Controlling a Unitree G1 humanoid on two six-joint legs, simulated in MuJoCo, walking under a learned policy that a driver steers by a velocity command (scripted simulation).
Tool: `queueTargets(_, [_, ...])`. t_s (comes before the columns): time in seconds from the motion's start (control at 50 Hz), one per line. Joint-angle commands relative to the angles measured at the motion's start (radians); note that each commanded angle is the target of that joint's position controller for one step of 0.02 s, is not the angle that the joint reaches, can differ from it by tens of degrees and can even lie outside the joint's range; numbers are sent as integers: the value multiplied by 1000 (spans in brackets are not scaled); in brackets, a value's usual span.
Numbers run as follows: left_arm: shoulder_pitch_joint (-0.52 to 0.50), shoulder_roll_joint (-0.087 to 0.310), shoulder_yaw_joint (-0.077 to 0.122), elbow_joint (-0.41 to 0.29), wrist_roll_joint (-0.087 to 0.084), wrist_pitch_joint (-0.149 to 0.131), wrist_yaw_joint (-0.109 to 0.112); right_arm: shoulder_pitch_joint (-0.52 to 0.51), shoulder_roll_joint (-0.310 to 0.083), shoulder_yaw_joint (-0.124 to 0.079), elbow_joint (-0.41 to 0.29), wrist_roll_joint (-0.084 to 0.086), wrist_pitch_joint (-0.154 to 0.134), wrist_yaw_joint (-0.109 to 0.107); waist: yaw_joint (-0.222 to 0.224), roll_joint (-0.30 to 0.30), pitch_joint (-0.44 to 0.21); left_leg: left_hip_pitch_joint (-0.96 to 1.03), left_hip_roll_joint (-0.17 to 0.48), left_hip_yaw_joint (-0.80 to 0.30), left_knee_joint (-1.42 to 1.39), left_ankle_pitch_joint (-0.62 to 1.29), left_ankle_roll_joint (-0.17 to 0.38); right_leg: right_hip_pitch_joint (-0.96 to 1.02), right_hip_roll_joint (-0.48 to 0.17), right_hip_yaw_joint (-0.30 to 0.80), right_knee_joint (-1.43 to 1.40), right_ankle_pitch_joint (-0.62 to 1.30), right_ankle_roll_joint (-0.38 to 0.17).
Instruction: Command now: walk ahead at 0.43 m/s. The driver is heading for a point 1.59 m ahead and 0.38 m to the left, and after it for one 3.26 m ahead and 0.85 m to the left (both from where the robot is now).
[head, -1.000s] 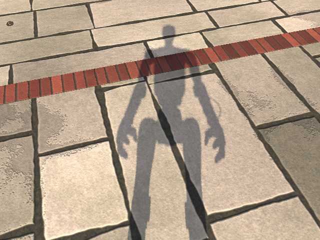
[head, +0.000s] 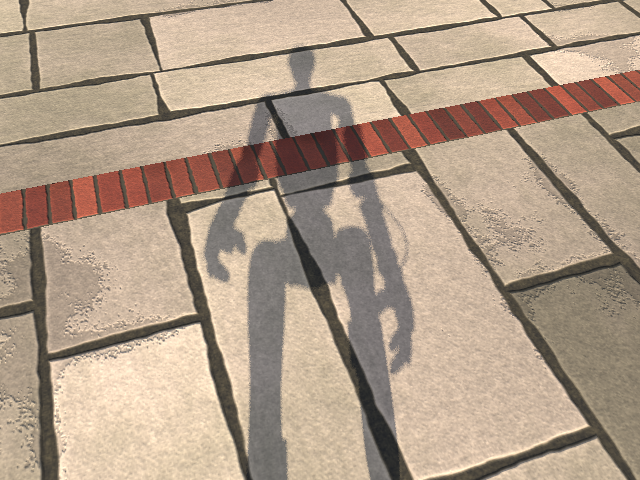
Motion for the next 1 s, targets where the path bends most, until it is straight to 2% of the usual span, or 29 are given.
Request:
queueTargets(0.02, [-194,-16,-19,-110,1,-10,-12,32,-175,-26,-46,-2,2,-20,-12,115,149,-76,213,-133,-134,276,130,-80,19,-31,-222,109,27])
queueTargets(0.1, [-275,25,-20,-152,-7,-9,-27,53,-194,-40,-40,19,-1,-24,0,129,180,-50,260,-111,-146,302,129,-8,33,-22,-349,161,1])
queueTargets(0.14, [-255,56,-9,-158,-5,-15,-33,33,-206,-49,-45,20,6,-24,38,130,149,23,281,-91,-78,469,108,48,48,-21,-387,131,-30])
queueTargets(0.16, [-206,81,3,-149,-4,-18,-34,19,-218,-54,-51,15,11,-23,73,146,99,48,283,-76,-1,659,96,133,75,-38,-384,108,-48])
queueTargets(0.18, [-89,114,23,-117,-5,-17,-30,3,-223,-57,-57,8,19,-22,137,160,19,43,264,-50,142,841,79,284,109,-58,-372,86,-70])
queueTargets(0.2, [86,155,48,-63,-10,-12,-23,-12,-214,-52,-70,1,26,-20,218,154,-86,-38,220,-22,352,883,50,515,115,-54,-376,84,-100])
queueTargets(0.22, [264,234,68,-27,2,-4,-11,-4,-176,-35,-100,-16,25,-17,261,20,-227,-282,153,8,689,542,20,823,-96,206,-376,-10,-166])
queueTargets(0.24, [310,266,68,-9,18,-3,-22,137,-2,7,-96,4,2,-3,168,-271,-393,-603,-43,-68,1030,-249,-27,1068,-330,733,-571,-297,-322])
queueTargets(0.26, [247,164,41,-14,14,-10,-24,41,-115,-19,-100,38,-25,-1,194,-161,-281,-698,-1,-189,1151,-268,4,963,-295,772,-674,-348,-261])
queueTargets(0.28, [146,123,28,-29,12,-17,-21,-66,-173,-38,-139,65,-38,-3,165,-111,-123,-749,47,-161,1159,-176,24,802,-278,591,-683,-254,-212])
queueTargets(0.3, [56,99,19,-45,16,-26,-23,-113,-178,-42,-148,61,-39,-14,125,-9,-62,-690,106,-143,1114,-74,26,642,-249,448,-705,-96,-187])
queueTargets(0.32, [15,70,13,-44,25,-34,-27,-125,-169,-52,-146,46,-29,-22,93,6,-26,-636,138,-139,1061,-19,24,530,-212,335,-731,-6,-166])
queueTargets(0.36, [5,31,6,-19,38,-40,-28,-75,-125,-58,-134,45,5,-20,45,-46,-10,-544,170,-146,997,20,29,432,-155,194,-780,36,-143])
queueTargets(0.42, [40,65,13,12,38,-47,-14,-135,-119,-66,-169,38,34,-22,35,-42,53,-623,178,-144,939,82,20,388,-150,86,-831,100,-154])
queueTargets(0.48, [74,89,17,24,45,-42,8,-243,-130,-73,-216,31,30,-15,53,-10,82,-740,168,-165,801,226,2,439,-153,21,-847,153,-152])
queueTargets(0.58, [141,124,18,29,36,-28,32,-425,-104,-55,-289,22,16,21,112,15,107,-737,144,-52,526,393,0,528,-144,-106,-847,236,-118])
queueTargets(0.66, [222,145,25,48,23,7,36,-536,-96,-45,-367,25,16,52,146,20,128,-808,121,11,428,296,24,717,-194,-150,-757,368,-111])
queueTargets(0.72, [187,184,36,22,20,31,44,-496,-139,-64,-401,30,20,72,87,-44,57,-654,40,98,412,151,72,762,-206,-196,-586,813,-81])
queueTargets(0.74, [169,197,40,10,22,40,49,-412,-172,-81,-391,32,23,74,34,-70,3,-538,-2,120,419,105,96,752,-202,-208,-456,957,-70])
queueTargets(0.76, [145,204,41,-3,19,46,52,-270,-224,-109,-363,35,25,69,-46,-70,-73,-334,-39,117,364,138,131,685,-179,-220,-264,967,-47])
queueTargets(0.78, [140,194,35,-24,21,40,52,-104,-305,-148,-327,33,33,47,-123,1,-163,-31,20,-31,305,146,182,470,-134,-220,22,717,-5])
queueTargets(0.8, [249,19,-16,-71,52,8,26,-95,-408,-165,-325,32,33,34,-1,273,-252,343,299,-586,259,57,371,-10,75,-154,407,-301,57])
queueTargets(0.82, [160,91,-7,-101,11,-46,7,-57,-344,-143,-346,16,23,32,-52,191,-388,428,380,-884,87,-25,429,-145,129,94,541,-431,40])
queueTargets(0.84, [44,142,9,-139,-24,-72,-1,-93,-283,-127,-343,5,13,30,-69,145,-248,350,341,-726,66,41,357,-233,66,129,514,-337,6])
queueTargets(0.86, [22,134,5,-148,-19,-82,3,-171,-245,-116,-357,13,6,30,-20,51,-153,190,297,-583,65,141,316,-203,18,123,417,-245,-6])
queueTargets(0.88, [26,135,12,-135,2,-77,11,-247,-215,-106,-378,14,4,32,27,-5,-90,34,255,-481,52,253,287,-131,-12,113,327,-207,3])
queueTargets(0.9, [53,144,22,-133,13,-61,12,-287,-195,-97,-395,6,2,30,65,4,-71,-67,226,-420,30,325,275,-53,-35,119,276,-182,14])
queueTargets(0.94, [71,126,26,-145,30,-32,13,-295,-209,-98,-403,12,1,23,95,12,-44,-173,199,-369,-2,389,275,1,-42,102,184,-160,49])
queueTargets(1.0, [-28,92,17,-189,45,-14,21,-246,-257,-110,-398,17,2,1,76,37,-2,-261,157,-289,-19,429,260,-8,-20,70,-12,-22,98])
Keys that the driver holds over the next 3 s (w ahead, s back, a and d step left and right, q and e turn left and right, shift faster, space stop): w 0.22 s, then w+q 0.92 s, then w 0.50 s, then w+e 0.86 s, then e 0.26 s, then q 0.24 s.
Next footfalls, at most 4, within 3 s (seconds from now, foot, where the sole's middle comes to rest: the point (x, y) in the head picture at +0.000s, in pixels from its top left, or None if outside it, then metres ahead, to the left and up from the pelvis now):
0.20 right None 0.30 -0.14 -0.78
0.78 left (251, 446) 0.60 0.11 -0.78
1.26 right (280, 313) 0.93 0.04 -0.78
1.76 left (138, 286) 1.03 0.41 -0.78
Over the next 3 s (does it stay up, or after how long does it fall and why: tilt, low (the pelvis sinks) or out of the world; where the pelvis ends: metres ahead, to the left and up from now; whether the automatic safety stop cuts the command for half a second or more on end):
stays up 1.55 0.44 -0.14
